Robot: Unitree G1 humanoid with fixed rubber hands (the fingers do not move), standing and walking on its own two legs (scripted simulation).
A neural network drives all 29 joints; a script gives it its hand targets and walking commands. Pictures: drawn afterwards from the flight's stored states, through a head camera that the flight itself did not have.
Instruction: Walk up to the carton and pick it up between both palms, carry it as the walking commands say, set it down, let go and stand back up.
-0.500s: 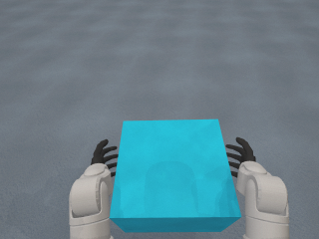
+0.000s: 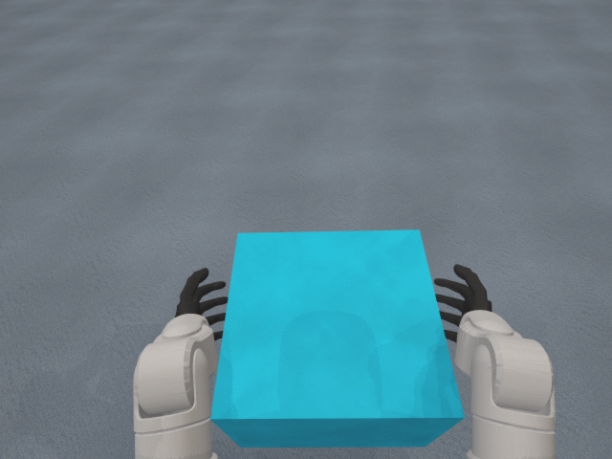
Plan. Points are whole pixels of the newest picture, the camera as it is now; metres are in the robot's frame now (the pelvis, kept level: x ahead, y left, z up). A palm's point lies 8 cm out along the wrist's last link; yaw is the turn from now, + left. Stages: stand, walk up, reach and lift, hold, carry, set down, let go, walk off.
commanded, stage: carry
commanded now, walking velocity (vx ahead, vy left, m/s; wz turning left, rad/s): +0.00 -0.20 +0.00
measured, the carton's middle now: (330, 338) +0.30 +0.00 +0.00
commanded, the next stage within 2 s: none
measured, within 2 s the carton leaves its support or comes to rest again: neither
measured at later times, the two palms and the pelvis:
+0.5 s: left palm (196, 336) +0.26 +0.16 +0.08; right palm (479, 340) +0.25 -0.17 +0.08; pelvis -0.02 +0.00 +0.00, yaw -1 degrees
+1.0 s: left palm (190, 416) +0.17 +0.14 +0.09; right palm out of the picture +0.09 -0.18 +0.10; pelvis -0.15 +0.04 +0.01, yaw -17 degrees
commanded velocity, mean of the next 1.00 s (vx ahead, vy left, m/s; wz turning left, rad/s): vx -0.18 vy -0.05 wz -0.44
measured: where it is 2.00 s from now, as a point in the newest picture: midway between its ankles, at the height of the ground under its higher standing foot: outside the picture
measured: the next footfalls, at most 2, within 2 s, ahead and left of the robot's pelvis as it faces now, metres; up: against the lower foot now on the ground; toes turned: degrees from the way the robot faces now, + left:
left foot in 0.70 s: -0.05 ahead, +0.14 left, +0.00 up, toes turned +0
right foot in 1.08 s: -0.20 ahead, -0.10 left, +0.00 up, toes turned -27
